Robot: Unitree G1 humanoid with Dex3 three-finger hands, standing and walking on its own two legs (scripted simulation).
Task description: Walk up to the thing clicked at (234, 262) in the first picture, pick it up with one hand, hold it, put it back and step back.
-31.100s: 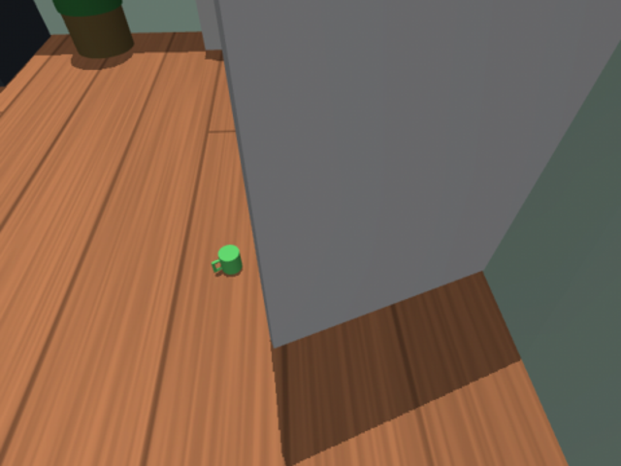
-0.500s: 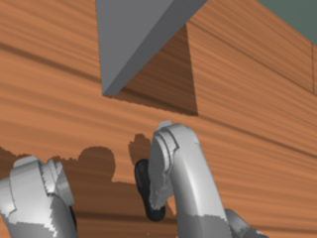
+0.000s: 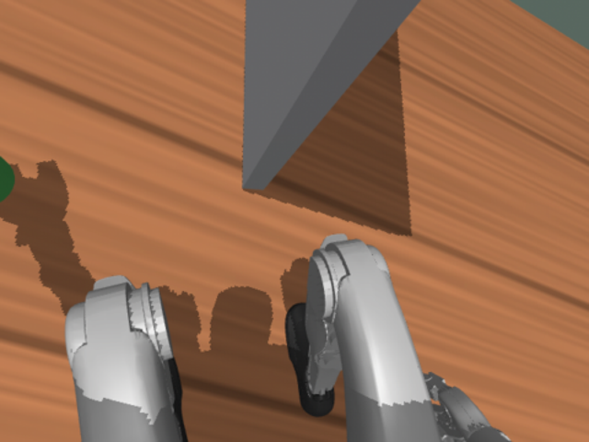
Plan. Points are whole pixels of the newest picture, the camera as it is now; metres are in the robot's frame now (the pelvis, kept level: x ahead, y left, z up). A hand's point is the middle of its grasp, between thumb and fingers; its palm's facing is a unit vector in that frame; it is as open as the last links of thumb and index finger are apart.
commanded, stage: settle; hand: left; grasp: from above
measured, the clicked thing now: out of the picture +0.45 +0.36 -0.18
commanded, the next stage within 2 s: lift in 0.06 s
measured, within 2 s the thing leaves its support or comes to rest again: neither
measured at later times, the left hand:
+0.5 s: hand out of the picture +0.44 +0.35 -0.09, palm faces -0.47 -0.08 -0.88, open 10.5 cm
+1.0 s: hand out of the picture +0.37 +0.33 +0.09, palm faces -0.41 -0.11 -0.90, open 10.4 cm
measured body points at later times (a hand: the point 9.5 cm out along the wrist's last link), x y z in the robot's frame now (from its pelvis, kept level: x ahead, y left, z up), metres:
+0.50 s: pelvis -0.01 +0.00 +0.03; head +0.22 +0.08 +0.42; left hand +0.46 +0.35 -0.04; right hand +0.06 -0.27 -0.07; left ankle +0.07 +0.13 -0.30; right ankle +0.11 -0.14 -0.30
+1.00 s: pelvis +0.00 +0.00 +0.17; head +0.16 +0.05 +0.58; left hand +0.39 +0.33 +0.14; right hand +0.15 -0.25 +0.05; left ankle +0.07 +0.13 -0.30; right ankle +0.11 -0.14 -0.30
